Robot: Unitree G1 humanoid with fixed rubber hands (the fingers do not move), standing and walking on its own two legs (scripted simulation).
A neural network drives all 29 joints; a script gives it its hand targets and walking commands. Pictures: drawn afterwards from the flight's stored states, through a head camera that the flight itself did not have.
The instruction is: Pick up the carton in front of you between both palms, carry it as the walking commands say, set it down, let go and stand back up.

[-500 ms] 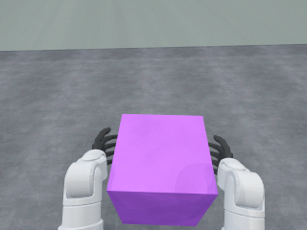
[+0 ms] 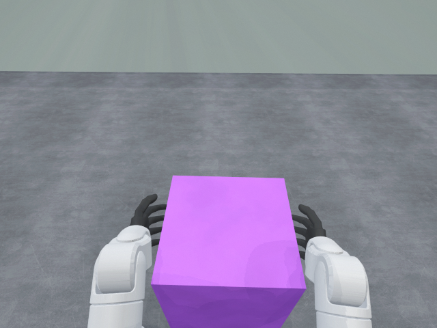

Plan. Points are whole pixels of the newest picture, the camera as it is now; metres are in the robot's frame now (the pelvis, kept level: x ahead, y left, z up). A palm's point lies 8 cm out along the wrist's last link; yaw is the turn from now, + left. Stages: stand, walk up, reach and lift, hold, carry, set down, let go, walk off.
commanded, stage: carry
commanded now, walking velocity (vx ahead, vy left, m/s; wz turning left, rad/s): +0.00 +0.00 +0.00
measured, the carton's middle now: (226, 257) +0.27 +0.00 -0.01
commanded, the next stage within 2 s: hold in 0.80 s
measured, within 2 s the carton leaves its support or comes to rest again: neither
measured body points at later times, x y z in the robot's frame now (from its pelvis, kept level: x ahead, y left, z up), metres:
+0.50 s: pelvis -0.05 +0.01 +0.00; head -0.08 +0.01 +0.45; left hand +0.25 +0.16 +0.03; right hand +0.24 -0.14 +0.03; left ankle -0.10 +0.10 -0.73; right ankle +0.01 -0.11 -0.73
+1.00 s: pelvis -0.07 +0.00 +0.01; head -0.08 -0.01 +0.46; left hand +0.20 +0.19 +0.04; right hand +0.23 -0.11 +0.03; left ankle -0.10 +0.10 -0.73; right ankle +0.01 -0.13 -0.73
